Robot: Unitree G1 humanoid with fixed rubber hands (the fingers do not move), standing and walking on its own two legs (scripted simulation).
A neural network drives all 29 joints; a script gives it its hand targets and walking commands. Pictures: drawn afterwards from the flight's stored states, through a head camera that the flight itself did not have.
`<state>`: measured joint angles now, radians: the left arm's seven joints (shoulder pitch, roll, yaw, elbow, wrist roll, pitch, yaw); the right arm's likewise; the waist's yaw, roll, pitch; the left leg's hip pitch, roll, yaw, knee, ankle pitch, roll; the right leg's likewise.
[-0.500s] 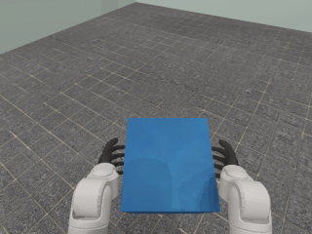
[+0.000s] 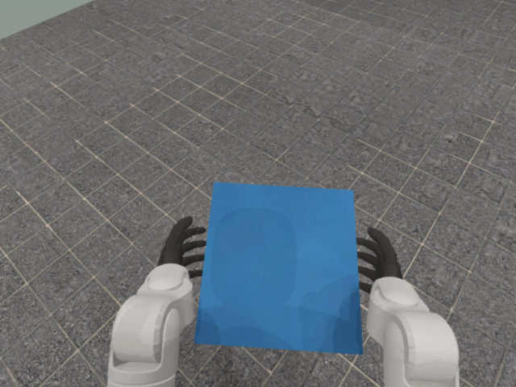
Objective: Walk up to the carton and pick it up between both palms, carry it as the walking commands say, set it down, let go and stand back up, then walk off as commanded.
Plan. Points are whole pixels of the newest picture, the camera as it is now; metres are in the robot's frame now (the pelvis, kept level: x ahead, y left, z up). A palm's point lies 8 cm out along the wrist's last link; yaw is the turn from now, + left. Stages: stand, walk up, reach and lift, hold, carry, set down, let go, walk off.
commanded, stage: carry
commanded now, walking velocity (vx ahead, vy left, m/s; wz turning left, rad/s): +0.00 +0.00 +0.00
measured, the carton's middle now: (275, 273) +0.31 -0.01 -0.04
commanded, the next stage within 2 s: none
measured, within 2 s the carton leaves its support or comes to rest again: neither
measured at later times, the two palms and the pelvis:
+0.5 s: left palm (206, 200) +0.40 +0.10 +0.04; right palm (374, 195) +0.41 -0.18 +0.04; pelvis +0.15 -0.05 -0.03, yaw +1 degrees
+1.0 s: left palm (214, 201) +0.43 +0.09 +0.00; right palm (372, 207) +0.42 -0.19 -0.01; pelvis +0.16 -0.04 -0.03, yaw -1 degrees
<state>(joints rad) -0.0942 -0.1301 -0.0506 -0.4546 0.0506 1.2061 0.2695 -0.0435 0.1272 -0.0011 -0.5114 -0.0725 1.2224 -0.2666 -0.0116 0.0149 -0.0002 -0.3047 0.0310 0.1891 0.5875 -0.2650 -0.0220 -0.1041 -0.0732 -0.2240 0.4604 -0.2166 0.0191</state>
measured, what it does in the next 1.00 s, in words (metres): walks ahead: left foot, then right foot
